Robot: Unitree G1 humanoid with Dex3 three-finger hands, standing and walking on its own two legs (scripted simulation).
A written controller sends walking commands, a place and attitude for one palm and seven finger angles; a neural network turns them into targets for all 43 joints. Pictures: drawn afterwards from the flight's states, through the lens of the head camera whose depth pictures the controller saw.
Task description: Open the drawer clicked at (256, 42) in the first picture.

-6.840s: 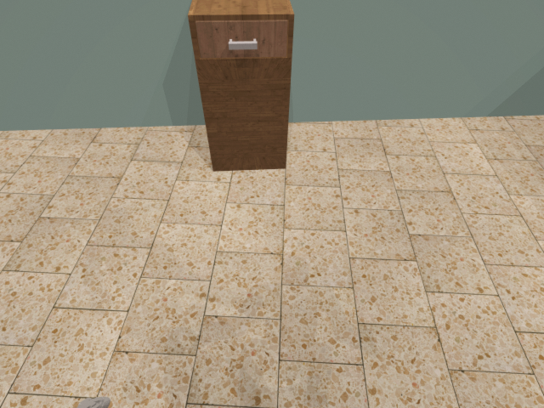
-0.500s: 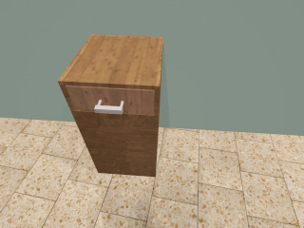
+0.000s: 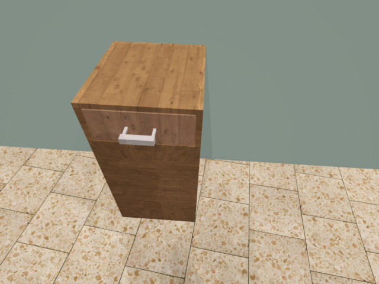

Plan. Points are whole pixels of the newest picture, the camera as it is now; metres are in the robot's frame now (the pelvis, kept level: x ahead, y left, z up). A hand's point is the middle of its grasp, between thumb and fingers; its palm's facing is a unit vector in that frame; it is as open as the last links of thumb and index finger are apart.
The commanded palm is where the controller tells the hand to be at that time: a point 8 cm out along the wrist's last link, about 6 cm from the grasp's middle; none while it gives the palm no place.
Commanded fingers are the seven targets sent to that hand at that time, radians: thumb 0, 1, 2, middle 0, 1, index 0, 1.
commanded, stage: come to a stop and stand still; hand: left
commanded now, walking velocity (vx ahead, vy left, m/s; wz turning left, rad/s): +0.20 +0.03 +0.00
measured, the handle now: (138, 135) +0.56 +0.21 -0.06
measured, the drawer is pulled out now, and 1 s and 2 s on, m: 0.00 0.00 0.00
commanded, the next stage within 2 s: look again from close up in 0.96 s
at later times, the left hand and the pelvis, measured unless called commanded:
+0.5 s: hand out of the picture +0.05 +0.18 -0.17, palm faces +0.06 -0.97 -0.25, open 7.3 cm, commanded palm none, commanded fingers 0.00 0.90 0.90 -0.20 -0.30 -0.20 -0.30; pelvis +0.03 -0.01 +0.00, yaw +1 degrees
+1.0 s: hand out of the picture +0.01 +0.18 -0.17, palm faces +0.00 -0.98 -0.20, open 7.3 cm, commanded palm none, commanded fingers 0.00 0.90 0.90 -0.20 -0.30 -0.20 -0.30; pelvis +0.00 +0.00 +0.00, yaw +0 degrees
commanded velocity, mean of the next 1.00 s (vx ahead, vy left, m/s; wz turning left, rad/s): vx -0.04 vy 0.01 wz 0.00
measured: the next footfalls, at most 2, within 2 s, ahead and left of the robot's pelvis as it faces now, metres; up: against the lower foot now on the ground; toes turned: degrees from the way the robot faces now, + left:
none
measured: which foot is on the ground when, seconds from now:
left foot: down 0.00-1.00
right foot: down 0.00-1.00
